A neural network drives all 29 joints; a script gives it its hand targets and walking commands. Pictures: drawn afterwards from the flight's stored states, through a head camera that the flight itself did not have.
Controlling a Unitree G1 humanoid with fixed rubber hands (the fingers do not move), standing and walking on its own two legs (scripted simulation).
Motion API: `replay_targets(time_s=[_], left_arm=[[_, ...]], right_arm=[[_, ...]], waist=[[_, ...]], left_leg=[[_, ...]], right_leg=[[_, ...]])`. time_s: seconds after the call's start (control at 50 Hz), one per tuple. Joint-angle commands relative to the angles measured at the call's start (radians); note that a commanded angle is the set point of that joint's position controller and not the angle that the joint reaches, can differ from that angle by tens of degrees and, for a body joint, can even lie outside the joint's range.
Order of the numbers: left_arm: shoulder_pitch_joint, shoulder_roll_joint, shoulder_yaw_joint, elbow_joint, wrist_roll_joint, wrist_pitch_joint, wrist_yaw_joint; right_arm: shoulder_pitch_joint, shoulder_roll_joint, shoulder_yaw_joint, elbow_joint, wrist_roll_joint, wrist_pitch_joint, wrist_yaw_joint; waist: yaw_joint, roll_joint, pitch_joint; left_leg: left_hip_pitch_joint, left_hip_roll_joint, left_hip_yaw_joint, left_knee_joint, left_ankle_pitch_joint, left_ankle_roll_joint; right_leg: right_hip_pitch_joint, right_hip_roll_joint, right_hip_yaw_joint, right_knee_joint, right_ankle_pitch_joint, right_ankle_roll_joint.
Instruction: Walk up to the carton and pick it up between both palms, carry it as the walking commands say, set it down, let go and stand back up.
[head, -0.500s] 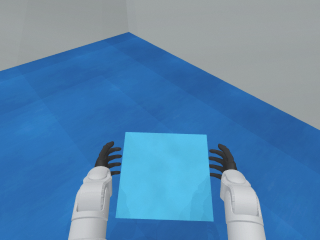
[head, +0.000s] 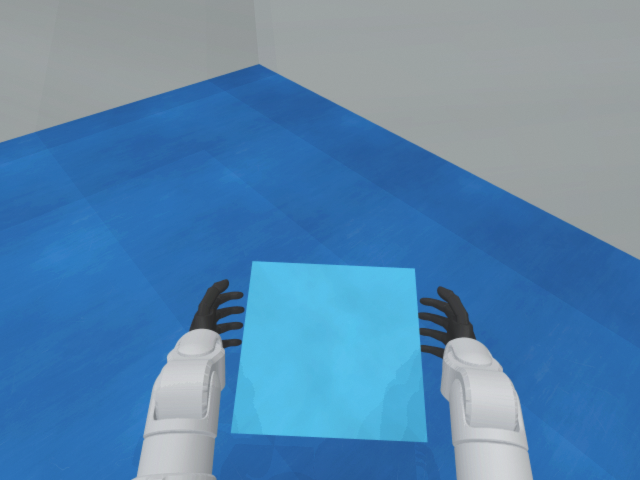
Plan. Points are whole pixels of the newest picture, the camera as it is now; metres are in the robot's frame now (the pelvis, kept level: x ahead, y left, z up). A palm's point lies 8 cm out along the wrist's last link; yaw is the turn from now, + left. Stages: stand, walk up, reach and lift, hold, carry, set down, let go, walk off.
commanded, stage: carry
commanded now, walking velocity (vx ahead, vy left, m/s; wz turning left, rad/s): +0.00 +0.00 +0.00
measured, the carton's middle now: (328, 354) +0.31 +0.00 -0.05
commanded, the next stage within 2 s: hold in 0.24 s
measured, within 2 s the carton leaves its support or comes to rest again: neither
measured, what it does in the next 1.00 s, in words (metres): stands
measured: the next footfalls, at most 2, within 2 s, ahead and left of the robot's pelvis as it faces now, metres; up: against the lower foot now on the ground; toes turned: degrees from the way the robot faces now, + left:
none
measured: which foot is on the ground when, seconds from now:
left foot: down 0.00-1.00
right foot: down 0.00-1.00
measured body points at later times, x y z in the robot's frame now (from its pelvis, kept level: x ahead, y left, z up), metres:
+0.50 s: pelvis -0.02 +0.00 +0.01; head -0.03 -0.01 +0.45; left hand +0.28 +0.15 +0.04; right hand +0.27 -0.16 +0.03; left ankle -0.01 +0.10 -0.74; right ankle +0.03 -0.10 -0.74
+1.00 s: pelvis -0.01 +0.00 +0.01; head -0.06 +0.00 +0.45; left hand +0.30 +0.15 +0.05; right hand +0.29 -0.17 +0.05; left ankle -0.01 +0.10 -0.74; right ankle +0.03 -0.10 -0.74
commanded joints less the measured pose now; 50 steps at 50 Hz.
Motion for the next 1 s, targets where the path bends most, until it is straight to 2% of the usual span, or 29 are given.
replay_targets(time_s=[0.0,0.22,0.24,0.26,0.3,0.34,0.36,0.38,0.4,0.42,0.5,0.64,0.72,0.8,0.98], left_arm=[[-0.427,-0.761,-0.557,-0.075,-0.267,-0.037,-0.245],[-0.43,-0.771,-0.557,-0.065,-0.264,-0.045,-0.249],[-0.379,-0.796,-0.523,0.001,-0.247,-0.065,-0.244],[-0.365,-0.788,-0.518,-0.018,-0.243,-0.095,-0.238],[-0.351,-0.787,-0.517,-0.039,-0.232,-0.118,-0.238],[-0.376,-0.795,-0.554,-0.099,-0.239,-0.132,-0.231],[-0.367,-0.777,-0.542,-0.085,-0.231,-0.134,-0.229],[-0.386,-0.747,-0.532,-0.072,-0.225,-0.135,-0.232],[-0.382,-0.735,-0.515,-0.053,-0.215,-0.14,-0.234],[-0.402,-0.731,-0.502,-0.03,-0.213,-0.142,-0.236],[-0.537,-0.735,-0.458,0.056,-0.195,-0.154,-0.253],[-0.727,-0.832,-0.408,0.247,-0.166,-0.177,-0.305],[-0.767,-0.869,-0.362,0.322,-0.141,-0.19,-0.321],[-0.75,-0.887,-0.349,0.345,-0.134,-0.191,-0.329],[-0.606,-0.863,-0.41,0.222,-0.16,-0.169,-0.317]], right_arm=[[-0.419,0.78,0.554,-0.068,0.262,-0.029,0.245],[-0.423,0.783,0.554,-0.062,0.258,-0.039,0.249],[-0.278,0.817,0.487,0.054,0.239,-0.052,0.244],[-0.353,0.769,0.487,-0.027,0.233,-0.081,0.25],[-0.374,0.771,0.514,-0.063,0.231,-0.1,0.25],[-0.398,0.784,0.547,-0.111,0.247,-0.106,0.25],[-0.399,0.77,0.541,-0.104,0.24,-0.105,0.248],[-0.399,0.759,0.518,-0.082,0.226,-0.104,0.244],[-0.411,0.76,0.52,-0.075,0.219,-0.106,0.241],[-0.424,0.762,0.517,-0.051,0.212,-0.105,0.243],[-0.544,0.806,0.49,0.051,0.194,-0.114,0.261],[-0.68,0.9,0.403,0.249,0.151,-0.124,0.298],[-0.723,0.927,0.377,0.31,0.141,-0.129,0.32],[-0.712,0.937,0.366,0.322,0.134,-0.134,0.33],[-0.584,0.919,0.408,0.22,0.149,-0.124,0.332]], waist=[[0.001,0.004,-0.208],[0.002,0.004,-0.211],[-0.017,0.087,-0.048],[-0.03,0.061,-0.097],[-0.01,0.039,-0.169],[-0.011,0.036,-0.216],[-0.008,0.028,-0.206],[-0.018,0.025,-0.18],[-0.003,0.022,-0.147],[-0.007,0.007,-0.129],[-0.004,0.002,-0.094],[-0.046,0.007,-0.127],[-0.034,0.006,-0.118],[-0.029,0.015,-0.108],[-0.02,0.012,-0.116]], left_leg=[[0.044,0.116,-0.135,-0.08,0.17,-0.007],[0.048,0.116,-0.133,-0.079,0.175,-0.008],[0.068,-0.054,-0.211,-0.115,0.279,-0.006],[0.048,-0.053,-0.23,-0.118,0.319,-0.002],[0.09,-0.056,-0.235,-0.113,0.424,-0.001],[0.111,-0.049,-0.241,-0.108,0.52,-0.002],[0.102,-0.049,-0.238,-0.114,0.498,-0.002],[0.061,-0.056,-0.232,-0.127,0.395,0.0],[0.011,-0.054,-0.23,-0.142,0.324,0.007],[-0.009,-0.054,-0.236,-0.148,0.274,0.016],[-0.055,-0.061,-0.233,-0.164,0.043,0.029],[-0.074,-0.045,-0.235,-0.168,-0.076,0.03],[-0.064,-0.036,-0.232,-0.173,-0.068,0.027],[-0.029,-0.035,-0.224,-0.183,-0.013,0.02],[0.082,-0.045,-0.211,-0.193,0.216,0.003]], right_leg=[[0.104,-0.106,0.135,-0.061,0.144,-0.007],[0.107,-0.105,0.135,-0.062,0.152,-0.007],[0.273,0.095,0.241,-0.07,0.224,-0.04],[0.309,0.097,0.257,-0.068,0.285,-0.046],[0.363,0.092,0.263,-0.075,0.352,-0.032],[0.404,0.097,0.272,-0.082,0.405,-0.023],[0.412,0.097,0.27,-0.09,0.4,-0.022],[0.432,0.095,0.262,-0.099,0.362,-0.024],[0.461,0.093,0.262,-0.101,0.332,-0.025],[0.462,0.092,0.258,-0.101,0.302,-0.023],[0.407,0.084,0.245,-0.098,0.111,-0.021],[0.379,0.073,0.242,-0.102,-0.007,-0.001],[0.384,0.069,0.249,-0.12,-0.02,0.007],[0.395,0.067,0.256,-0.138,0.031,0.008],[0.437,0.079,0.26,-0.162,0.229,0.003]])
